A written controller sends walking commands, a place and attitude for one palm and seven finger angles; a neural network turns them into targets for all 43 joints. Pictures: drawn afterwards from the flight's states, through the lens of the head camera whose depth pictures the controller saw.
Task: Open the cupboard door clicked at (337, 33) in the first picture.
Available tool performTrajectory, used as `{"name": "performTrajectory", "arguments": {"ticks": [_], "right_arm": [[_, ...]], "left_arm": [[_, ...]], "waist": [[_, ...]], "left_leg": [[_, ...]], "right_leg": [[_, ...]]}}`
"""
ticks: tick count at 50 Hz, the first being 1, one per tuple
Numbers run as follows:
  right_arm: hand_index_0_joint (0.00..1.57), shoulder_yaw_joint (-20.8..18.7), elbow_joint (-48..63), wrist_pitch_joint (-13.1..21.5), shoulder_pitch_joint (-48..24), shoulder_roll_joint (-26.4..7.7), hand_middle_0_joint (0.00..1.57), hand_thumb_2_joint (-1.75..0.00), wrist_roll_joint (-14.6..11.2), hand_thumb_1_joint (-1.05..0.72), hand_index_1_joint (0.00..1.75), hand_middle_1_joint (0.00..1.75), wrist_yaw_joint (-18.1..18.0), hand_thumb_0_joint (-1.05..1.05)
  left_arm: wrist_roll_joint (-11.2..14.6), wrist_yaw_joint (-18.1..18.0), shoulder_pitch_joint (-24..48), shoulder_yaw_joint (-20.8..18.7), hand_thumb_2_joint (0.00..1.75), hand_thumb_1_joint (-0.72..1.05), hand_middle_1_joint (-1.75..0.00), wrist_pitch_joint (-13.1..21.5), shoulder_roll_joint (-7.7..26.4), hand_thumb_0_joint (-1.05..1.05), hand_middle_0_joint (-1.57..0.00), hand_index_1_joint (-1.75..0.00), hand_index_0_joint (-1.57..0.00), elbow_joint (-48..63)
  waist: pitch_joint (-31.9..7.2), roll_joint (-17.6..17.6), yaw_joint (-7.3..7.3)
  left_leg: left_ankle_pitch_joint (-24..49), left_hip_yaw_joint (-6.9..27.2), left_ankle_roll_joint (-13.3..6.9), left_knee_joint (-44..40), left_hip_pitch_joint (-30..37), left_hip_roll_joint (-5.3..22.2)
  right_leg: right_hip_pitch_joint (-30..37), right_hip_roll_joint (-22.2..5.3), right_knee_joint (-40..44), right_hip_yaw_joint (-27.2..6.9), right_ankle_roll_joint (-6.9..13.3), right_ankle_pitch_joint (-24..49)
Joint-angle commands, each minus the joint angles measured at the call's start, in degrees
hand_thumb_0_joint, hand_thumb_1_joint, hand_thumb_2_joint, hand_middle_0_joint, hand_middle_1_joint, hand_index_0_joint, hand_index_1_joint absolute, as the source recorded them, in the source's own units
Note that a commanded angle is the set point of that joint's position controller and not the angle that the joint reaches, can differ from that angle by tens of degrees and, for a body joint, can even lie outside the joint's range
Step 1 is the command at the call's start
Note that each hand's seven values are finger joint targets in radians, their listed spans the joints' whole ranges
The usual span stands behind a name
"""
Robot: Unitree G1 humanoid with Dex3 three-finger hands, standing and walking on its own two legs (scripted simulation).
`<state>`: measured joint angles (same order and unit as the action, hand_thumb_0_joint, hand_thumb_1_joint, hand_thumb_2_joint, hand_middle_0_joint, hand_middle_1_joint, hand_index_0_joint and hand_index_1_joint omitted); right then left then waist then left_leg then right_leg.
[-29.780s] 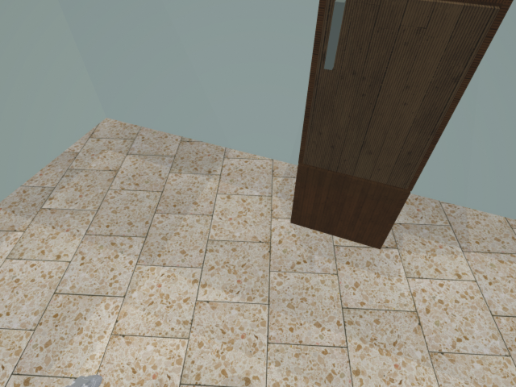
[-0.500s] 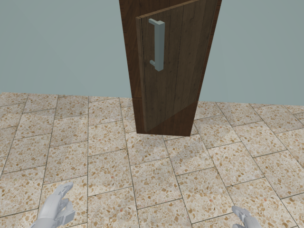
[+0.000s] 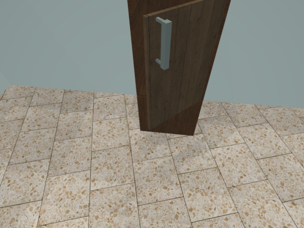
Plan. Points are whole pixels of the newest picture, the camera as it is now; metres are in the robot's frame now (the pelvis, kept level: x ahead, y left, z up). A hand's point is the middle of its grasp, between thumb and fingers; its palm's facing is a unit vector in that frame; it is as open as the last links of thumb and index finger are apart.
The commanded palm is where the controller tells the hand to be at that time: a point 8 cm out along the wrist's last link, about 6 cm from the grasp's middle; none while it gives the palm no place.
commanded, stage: let the arm hang, fingers relaxed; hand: left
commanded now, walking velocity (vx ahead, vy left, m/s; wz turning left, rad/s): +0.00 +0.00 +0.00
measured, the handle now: (161, 44) +0.66 +0.00 +0.15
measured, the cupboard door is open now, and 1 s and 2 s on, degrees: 43 43 43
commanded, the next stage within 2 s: look to check the result in 0.42 s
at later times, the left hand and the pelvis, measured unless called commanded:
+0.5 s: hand out of the picture +0.03 +0.16 -0.17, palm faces +0.04 -0.98 -0.20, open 7.3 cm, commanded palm none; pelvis +0.02 -0.01 +0.00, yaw +0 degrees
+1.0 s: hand out of the picture +0.04 +0.15 -0.17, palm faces +0.04 -0.98 -0.21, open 7.4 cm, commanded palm none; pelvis +0.04 -0.03 +0.00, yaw +0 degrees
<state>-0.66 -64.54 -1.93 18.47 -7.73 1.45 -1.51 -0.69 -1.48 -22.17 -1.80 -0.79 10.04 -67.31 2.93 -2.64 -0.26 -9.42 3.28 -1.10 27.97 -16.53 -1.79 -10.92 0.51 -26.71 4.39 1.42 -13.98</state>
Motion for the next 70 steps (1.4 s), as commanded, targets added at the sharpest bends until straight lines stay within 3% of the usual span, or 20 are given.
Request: {"name": "performTrajectory", "arguments": {"ticks": [1,7,10,13,15,18,20,24,31,58,60,64,70], "right_arm": [[0.2,-0.78,1.68,0.78,3.45,-5.3,0.2,-0.9,-0.11,-0.9,0.3,0.3,-0.35,0.0],[0.2,-0.64,1.77,1.59,2.13,-5.09,0.2,-0.9,-0.01,-0.9,0.3,0.3,-0.47,0.0],[0.2,-0.66,1.9,1.96,1.49,-5.22,0.2,-0.9,-0.07,-0.9,0.3,0.3,-0.47,0.0],[0.2,-0.63,1.69,1.86,1.6,-4.65,0.2,-0.9,-0.1,-0.9,0.3,0.3,-0.43,0.0],[0.2,-0.59,1.52,1.83,1.47,-4.56,0.2,-0.9,-0.03,-0.9,0.3,0.3,-0.42,0.0],[0.2,-0.5,1.59,1.96,1.5,-4.72,0.2,-0.9,-0.13,-0.9,0.3,0.3,-0.43,0.0],[0.2,-0.52,1.46,1.95,0.9,-5.11,0.2,-0.9,-0.13,-0.9,0.3,0.3,-0.52,0.0],[0.2,-0.43,1.22,1.87,0.2,-5.57,0.2,-0.9,-0.2,-0.9,0.3,0.3,-0.64,0.0],[0.2,-0.45,1.28,2.03,-1.06,-6.68,0.2,-0.9,-0.44,-0.9,0.3,0.3,-0.85,0.0],[0.2,-0.49,0.75,2.07,-3.29,-7.99,0.2,-0.9,-0.4,-0.9,0.3,0.3,-0.98,0.0],[0.2,-0.39,0.58,1.77,-2.48,-6.58,0.2,-0.9,-0.33,-0.9,0.3,0.3,-1.22,0.0],[0.2,-1.52,1.64,0.78,-2.25,-7.36,0.2,-0.9,-0.29,-0.9,0.3,0.3,-1.71,0.0],[0.2,-2.83,5.12,0.27,-3.52,-7.14,0.2,-0.9,-0.41,-0.9,0.3,0.3,-1.83,0.0]], "left_arm": [[0.29,-0.57,0.07,-0.66,0.9,0.9,-0.3,0.86,4.74,0.0,-0.2,-0.3,-0.2,2.73],[0.15,-0.7,-0.39,-0.83,0.9,0.9,-0.3,0.85,3.78,0.0,-0.2,-0.3,-0.2,3.11],[0.18,-0.69,-0.14,-0.91,0.9,0.9,-0.3,1.22,3.46,0.0,-0.2,-0.3,-0.2,3.5],[0.24,-0.74,1.28,-0.89,0.9,0.9,-0.3,1.46,3.47,0.0,-0.2,-0.3,-0.2,3.85],[0.32,-0.7,1.78,-0.93,0.9,0.9,-0.3,1.5,3.69,0.0,-0.2,-0.3,-0.2,3.98],[0.39,-0.66,2.67,-0.97,0.9,0.9,-0.3,1.78,4.25,0.0,-0.2,-0.3,-0.2,4.27],[0.47,-0.65,3.01,-0.85,0.9,0.9,-0.3,1.87,4.18,0.0,-0.2,-0.3,-0.2,4.06],[0.52,-0.61,3.34,-0.76,0.9,0.9,-0.3,1.74,4.29,0.0,-0.2,-0.3,-0.2,3.74],[0.52,-0.67,2.81,-0.78,0.9,0.9,-0.3,2.0,4.7,0.0,-0.2,-0.3,-0.2,3.27],[0.6,-0.65,4.57,-0.71,0.9,0.9,-0.3,2.25,6.15,0.0,-0.2,-0.3,-0.2,3.82],[0.6,-0.69,4.03,-0.71,0.9,0.9,-0.3,1.75,4.72,0.0,-0.2,-0.3,-0.2,3.83],[0.23,-0.51,5.06,-2.35,0.9,0.9,-0.3,0.45,6.76,0.0,-0.2,-0.3,-0.2,5.57],[-0.2,-0.07,7.03,-4.12,0.9,0.9,-0.3,-0.57,8.72,0.0,-0.2,-0.3,-0.2,8.51]], "waist": [[4.33,3.62,-0.66],[4.56,0.38,0.43],[2.71,-0.16,0.64],[3.46,2.81,0.14],[3.36,0.81,-0.01],[2.02,3.0,-0.22],[1.68,2.03,-0.42],[2.45,1.35,-0.37],[-0.1,2.31,-0.15],[0.96,2.79,-0.07],[1.06,2.65,-0.2],[1.15,4.29,-0.32],[1.42,8.35,-0.61]], "left_leg": [[-8.36,4.73,-1.34,-4.95,0.1,4.08],[-10.12,8.58,-2.04,-10.94,-4.3,5.9],[-6.95,7.67,-1.86,-10.5,-2.93,5.66],[-3.95,5.68,-1.21,-8.47,-1.79,4.64],[-2.79,5.15,-1.07,-7.92,-0.4,4.42],[1.51,4.2,-0.85,-6.43,0.82,4.43],[3.09,3.94,-0.74,-5.94,2.52,4.57],[3.07,4.38,-0.79,-6.44,2.48,5.06],[6.71,4.19,-0.94,-5.84,4.81,5.45],[8.09,3.07,-0.52,-6.53,6.15,5.85],[7.95,1.93,-0.14,-5.49,6.64,6.32],[3.81,-1.29,0.61,-1.54,3.73,6.59],[-6.01,-5.0,1.87,6.39,1.44,5.49]], "right_leg": [[-7.89,-6.52,9.38,-7.51,2.97,-14.2],[-2.01,-4.66,5.31,-5.87,1.58,-6.51],[-0.26,-5.04,5.39,-5.85,1.45,-3.27],[-1.04,-5.84,7.1,-6.39,1.8,-4.11],[-1.91,-6.14,7.69,-6.85,1.97,-4.42],[-0.54,-6.69,8.18,-6.88,2.06,-2.25],[-0.98,-6.8,8.42,-7.02,2.18,-1.3],[-0.63,-6.44,8.43,-6.55,2.0,-1.01],[1.71,-6.39,8.25,-6.27,1.89,3.84],[3.78,-6.85,9.6,-6.47,1.49,9.21],[2.77,-6.68,9.2,-7.65,1.47,10.88],[2.12,-7.64,6.97,-10.77,2.75,13.66],[-2.22,-11.1,6.88,-18.28,6.89,14.38]]}}
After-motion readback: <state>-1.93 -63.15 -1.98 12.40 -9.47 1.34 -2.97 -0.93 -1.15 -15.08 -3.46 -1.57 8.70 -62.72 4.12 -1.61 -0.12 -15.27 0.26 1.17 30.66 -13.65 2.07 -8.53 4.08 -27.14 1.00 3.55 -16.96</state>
